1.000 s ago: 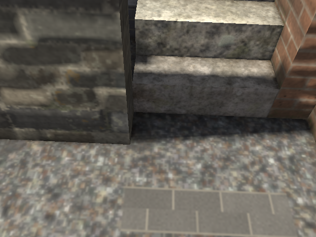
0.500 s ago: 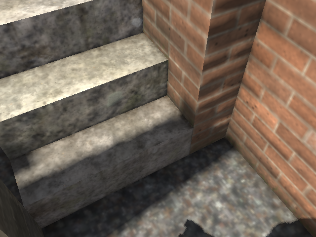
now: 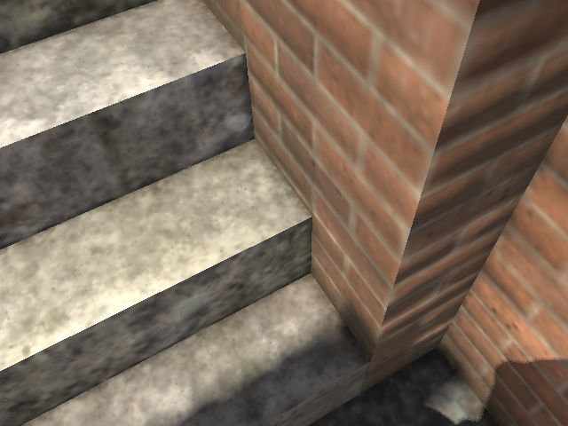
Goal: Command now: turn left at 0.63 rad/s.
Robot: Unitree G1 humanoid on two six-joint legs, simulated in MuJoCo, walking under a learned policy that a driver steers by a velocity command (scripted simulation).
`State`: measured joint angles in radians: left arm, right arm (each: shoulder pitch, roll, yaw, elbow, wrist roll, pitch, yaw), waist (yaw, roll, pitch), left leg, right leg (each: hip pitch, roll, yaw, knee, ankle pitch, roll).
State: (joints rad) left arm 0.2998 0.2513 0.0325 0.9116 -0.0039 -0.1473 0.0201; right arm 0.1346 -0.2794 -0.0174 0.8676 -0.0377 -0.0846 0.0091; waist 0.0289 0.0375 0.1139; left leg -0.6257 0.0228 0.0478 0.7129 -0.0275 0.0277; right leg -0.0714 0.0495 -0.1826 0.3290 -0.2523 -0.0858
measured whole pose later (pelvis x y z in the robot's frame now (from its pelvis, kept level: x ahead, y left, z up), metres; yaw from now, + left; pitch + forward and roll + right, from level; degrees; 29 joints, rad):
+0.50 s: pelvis +0.10 -0.05 -0.01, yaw +28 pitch +2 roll -5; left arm 0.05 0.29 0.05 0.73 0.00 -0.01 0.05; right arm 0.08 -0.33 -0.08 0.42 -0.03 0.11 -0.09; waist -0.02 0.04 0.06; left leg -0.43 -0.19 -0.44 0.45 -0.01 0.00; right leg -0.45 0.13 0.09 0.89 -0.40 0.09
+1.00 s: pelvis +0.07 -0.09 +0.00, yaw +53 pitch +2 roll +1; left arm 0.33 0.27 0.06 0.69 0.00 0.00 0.09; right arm 0.07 -0.29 -0.05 0.50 0.03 0.04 -0.02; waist 0.08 0.07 0.02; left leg -0.56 0.09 -0.05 1.01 -0.30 -0.12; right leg -0.22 -0.13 -0.24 0.42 -0.23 -0.01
